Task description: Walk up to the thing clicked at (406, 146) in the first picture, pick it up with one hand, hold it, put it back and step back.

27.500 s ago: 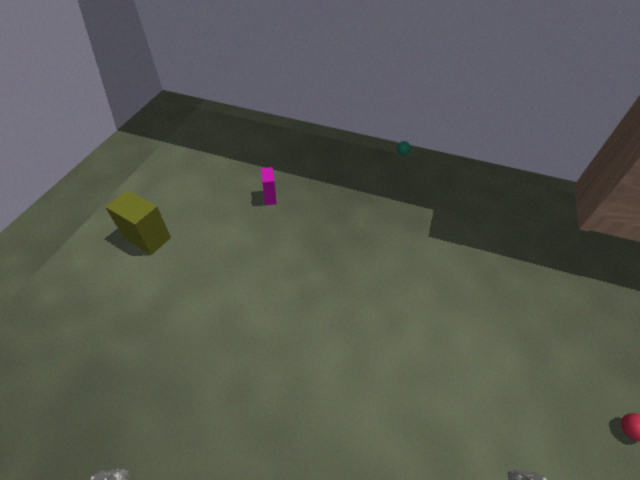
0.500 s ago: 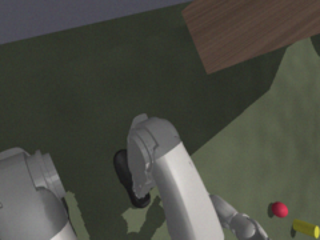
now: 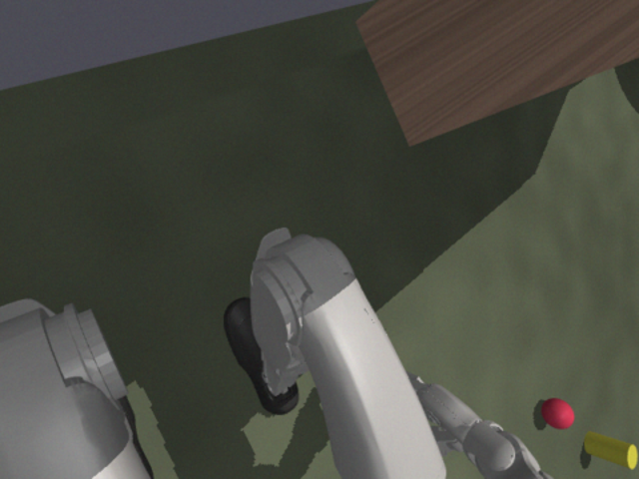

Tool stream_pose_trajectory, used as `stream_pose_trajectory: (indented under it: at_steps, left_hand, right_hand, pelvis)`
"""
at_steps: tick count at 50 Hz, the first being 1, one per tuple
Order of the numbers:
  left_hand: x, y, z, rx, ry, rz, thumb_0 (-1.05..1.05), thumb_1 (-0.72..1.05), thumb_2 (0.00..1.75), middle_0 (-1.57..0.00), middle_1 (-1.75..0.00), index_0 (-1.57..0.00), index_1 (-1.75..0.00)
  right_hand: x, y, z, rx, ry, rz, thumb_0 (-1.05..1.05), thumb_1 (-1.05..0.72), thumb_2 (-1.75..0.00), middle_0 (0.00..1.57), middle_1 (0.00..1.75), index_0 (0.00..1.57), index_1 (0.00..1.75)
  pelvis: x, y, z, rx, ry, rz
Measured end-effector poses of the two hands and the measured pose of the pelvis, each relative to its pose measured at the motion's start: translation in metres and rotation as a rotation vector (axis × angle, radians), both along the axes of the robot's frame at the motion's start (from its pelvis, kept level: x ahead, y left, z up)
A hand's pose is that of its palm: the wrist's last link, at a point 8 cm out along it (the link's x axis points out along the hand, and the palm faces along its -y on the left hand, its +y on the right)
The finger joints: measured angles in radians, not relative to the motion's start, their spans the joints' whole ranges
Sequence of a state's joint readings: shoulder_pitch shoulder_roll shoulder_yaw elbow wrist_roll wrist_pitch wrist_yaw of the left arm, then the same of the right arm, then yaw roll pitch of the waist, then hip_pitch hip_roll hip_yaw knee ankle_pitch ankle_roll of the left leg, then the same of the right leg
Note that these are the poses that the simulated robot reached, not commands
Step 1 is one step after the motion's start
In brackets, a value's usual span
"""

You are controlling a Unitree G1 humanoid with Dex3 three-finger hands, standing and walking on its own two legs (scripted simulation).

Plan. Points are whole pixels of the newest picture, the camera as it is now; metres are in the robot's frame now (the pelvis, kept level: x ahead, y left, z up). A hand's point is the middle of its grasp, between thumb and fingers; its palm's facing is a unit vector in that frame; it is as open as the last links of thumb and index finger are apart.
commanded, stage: close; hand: left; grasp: from above
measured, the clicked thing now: out of the picture +0.43 +0.35 -0.27
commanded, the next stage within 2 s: settle in 0.12 s
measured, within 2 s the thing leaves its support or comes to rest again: leaves its support in 0.48 s
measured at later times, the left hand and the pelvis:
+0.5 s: hand out of the picture +0.42 +0.34 -0.25, palm faces -0.41 -0.20 -0.89, open 6.8 cm; pelvis +0.00 +0.00 +0.00, yaw +0 degrees
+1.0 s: hand out of the picture +0.41 +0.35 -0.16, palm faces -0.44 -0.15 -0.89, open 6.7 cm; pelvis +0.00 -0.01 +0.02, yaw +5 degrees
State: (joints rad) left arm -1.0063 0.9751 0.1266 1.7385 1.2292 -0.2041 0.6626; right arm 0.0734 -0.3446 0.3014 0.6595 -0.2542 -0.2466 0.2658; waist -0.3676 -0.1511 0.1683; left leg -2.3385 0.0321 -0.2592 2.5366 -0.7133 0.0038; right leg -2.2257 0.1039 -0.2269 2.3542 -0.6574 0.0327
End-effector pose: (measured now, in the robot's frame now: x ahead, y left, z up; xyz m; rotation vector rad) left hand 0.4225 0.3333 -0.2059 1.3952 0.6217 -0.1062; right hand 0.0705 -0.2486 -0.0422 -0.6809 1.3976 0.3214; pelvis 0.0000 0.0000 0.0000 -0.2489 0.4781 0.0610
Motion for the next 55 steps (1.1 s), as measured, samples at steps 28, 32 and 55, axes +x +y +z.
stream_pose_trajectory:
  at_steps: [28, 32, 55]
  left_hand:
    - [0.000, 0.013, 0.018, 0.015, -0.022, -0.008, -0.08, 0.23, 0.44, -0.62, -0.64, -0.99, -0.64]
    - [-0.002, 0.023, 0.034, 0.031, -0.038, 0.013, -0.08, 0.22, 0.45, -0.63, -0.63, -1.00, -0.63]
    - [-0.005, 0.013, 0.114, 0.046, 0.007, -0.041, -0.08, 0.22, 0.46, -0.63, -0.63, -1.02, -0.65]
  right_hand:
    - [0.005, 0.000, -0.003, 0.005, 0.001, -0.021, 0.00, -0.91, -0.90, 0.20, 0.30, 0.20, 0.30]
    - [0.014, -0.003, -0.008, 0.021, -0.022, -0.038, 0.00, -0.91, -0.90, 0.20, 0.30, 0.20, 0.30]
    - [0.039, -0.010, -0.025, 0.071, -0.102, -0.163, 0.00, -0.92, -0.90, 0.20, 0.30, 0.20, 0.30]
  pelvis:
    - [0.005, 0.000, 0.001, 0.006, 0.028, 0.010]
    - [0.006, 0.000, 0.002, 0.011, 0.046, 0.014]
    - [0.001, -0.008, 0.022, 0.078, 0.096, 0.060]
